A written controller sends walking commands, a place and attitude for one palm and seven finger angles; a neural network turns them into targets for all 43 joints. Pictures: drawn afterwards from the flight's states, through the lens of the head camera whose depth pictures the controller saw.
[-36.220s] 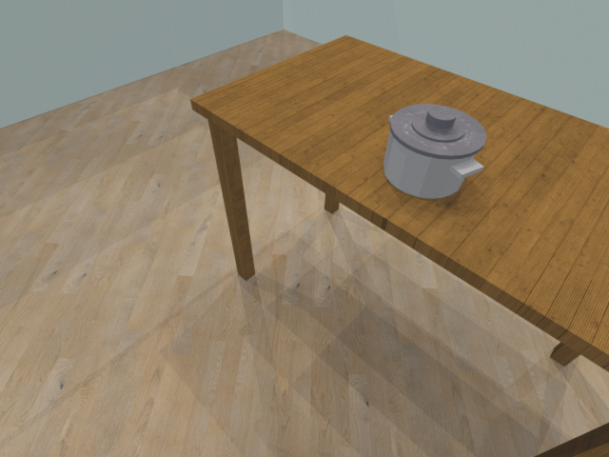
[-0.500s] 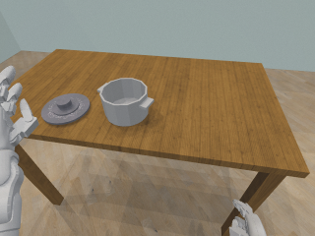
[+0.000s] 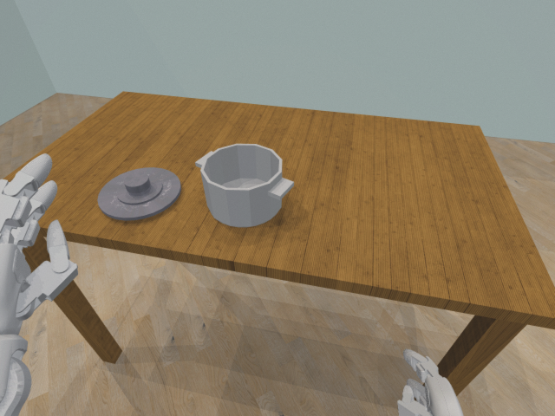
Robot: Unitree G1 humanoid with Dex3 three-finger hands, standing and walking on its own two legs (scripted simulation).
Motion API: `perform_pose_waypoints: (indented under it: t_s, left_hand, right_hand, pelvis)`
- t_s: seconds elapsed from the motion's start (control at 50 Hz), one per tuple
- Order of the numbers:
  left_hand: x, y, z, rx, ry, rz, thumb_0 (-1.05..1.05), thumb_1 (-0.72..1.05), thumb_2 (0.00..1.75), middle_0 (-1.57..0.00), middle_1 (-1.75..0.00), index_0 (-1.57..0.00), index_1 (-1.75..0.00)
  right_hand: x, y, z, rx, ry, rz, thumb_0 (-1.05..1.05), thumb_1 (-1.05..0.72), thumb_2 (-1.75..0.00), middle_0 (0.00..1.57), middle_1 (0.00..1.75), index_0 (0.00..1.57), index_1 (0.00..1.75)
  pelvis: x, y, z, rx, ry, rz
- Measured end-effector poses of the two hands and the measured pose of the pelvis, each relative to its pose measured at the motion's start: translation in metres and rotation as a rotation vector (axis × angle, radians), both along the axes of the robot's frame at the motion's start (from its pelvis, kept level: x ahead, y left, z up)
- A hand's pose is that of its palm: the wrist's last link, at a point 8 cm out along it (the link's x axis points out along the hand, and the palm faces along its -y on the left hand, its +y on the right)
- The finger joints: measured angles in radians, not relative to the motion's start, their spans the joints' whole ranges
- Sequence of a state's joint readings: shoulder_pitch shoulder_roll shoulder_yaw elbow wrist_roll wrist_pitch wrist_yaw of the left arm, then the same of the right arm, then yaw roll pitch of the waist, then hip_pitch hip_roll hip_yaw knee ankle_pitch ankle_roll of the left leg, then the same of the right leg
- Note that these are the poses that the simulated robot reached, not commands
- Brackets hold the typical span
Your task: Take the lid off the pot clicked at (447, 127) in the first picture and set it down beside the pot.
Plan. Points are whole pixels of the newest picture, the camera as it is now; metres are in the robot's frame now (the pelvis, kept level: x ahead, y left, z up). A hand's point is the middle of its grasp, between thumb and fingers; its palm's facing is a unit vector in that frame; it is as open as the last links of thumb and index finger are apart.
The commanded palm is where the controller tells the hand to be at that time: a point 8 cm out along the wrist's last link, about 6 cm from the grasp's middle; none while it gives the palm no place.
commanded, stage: draw the hand back to the body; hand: left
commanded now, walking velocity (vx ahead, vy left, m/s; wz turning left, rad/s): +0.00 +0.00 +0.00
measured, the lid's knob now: (137, 182) +0.53 +0.39 +0.03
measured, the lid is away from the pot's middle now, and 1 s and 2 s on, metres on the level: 0.23 0.23 0.23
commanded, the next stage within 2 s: step back with the hand held close in 0.06 s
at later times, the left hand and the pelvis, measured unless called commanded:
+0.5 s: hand (76, 268) +0.20 +0.25 +0.19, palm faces +0.27 -0.83 -0.49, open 7.4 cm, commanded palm +0.13 +0.31 +0.21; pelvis -0.01 +0.03 -0.01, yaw -3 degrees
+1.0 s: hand (11, 336) +0.11 +0.26 +0.20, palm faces +0.30 -0.80 -0.51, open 7.4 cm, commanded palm +0.06 +0.31 +0.21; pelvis -0.09 +0.04 -0.02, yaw -2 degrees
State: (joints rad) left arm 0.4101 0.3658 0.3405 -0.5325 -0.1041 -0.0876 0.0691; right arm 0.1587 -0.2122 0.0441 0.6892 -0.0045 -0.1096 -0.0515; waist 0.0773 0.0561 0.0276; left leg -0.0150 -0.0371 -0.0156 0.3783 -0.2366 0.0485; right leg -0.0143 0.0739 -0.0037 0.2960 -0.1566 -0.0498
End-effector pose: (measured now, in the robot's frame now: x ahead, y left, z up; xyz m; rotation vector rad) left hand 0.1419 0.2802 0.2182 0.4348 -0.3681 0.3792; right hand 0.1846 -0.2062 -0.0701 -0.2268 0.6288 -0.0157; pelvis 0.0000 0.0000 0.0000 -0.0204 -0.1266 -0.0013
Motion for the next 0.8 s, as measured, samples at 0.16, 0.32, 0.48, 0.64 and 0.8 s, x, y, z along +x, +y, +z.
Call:
perform_pose_waypoints:
  t_s: [0.16,0.32,0.48,0.64,0.8]
  left_hand:
    - [-0.001,0.007,0.002,0.005,-0.012,0.005,0.02,0.89,0.9,-0.21,-0.3,-0.21,-0.3]
    - [0.009,0.018,0.016,0.125,-0.075,-0.012,0.02,0.89,0.9,-0.21,-0.3,-0.21,-0.3]
    - [0.021,0.014,-0.009,0.151,0.053,-0.148,0.02,0.89,0.9,-0.21,-0.3,-0.21,-0.3]
    - [0.0,0.023,-0.001,0.218,0.024,-0.126,0.02,0.89,0.9,-0.21,-0.3,-0.22,-0.3]
    - [-0.012,0.019,-0.004,0.175,-0.018,-0.108,0.02,0.89,0.9,-0.21,-0.3,-0.21,-0.3]
  right_hand:
    - [0.002,0.011,0.002,-0.002,-0.003,0.015,0.02,-0.9,-0.9,0.2,0.3,0.2,0.3]
    - [-0.008,0.004,0.003,-0.012,0.033,-0.037,0.02,-0.9,-0.9,0.2,0.3,0.2,0.3]
    - [-0.042,-0.018,0.004,-0.065,0.089,-0.19,0.02,-0.9,-0.9,0.2,0.3,0.2,0.3]
    - [-0.073,-0.015,-0.006,-0.072,0.101,-0.219,0.02,-0.9,-0.9,0.2,0.3,0.2,0.3]
    - [-0.093,-0.001,-0.02,-0.017,0.131,-0.201,0.02,-0.9,-0.9,0.2,0.3,0.2,0.3]
  pelvis:
    - [0.001,0.007,0.0,-0.002,0.003,0.001]
    - [-0.004,0.015,-0.002,-0.011,0.072,-0.024]
    - [-0.01,0.031,-0.006,0.001,0.117,-0.046]
    - [-0.023,0.039,-0.014,0.02,0.123,-0.05]
    - [-0.049,0.035,-0.016,-0.004,0.147,-0.05]
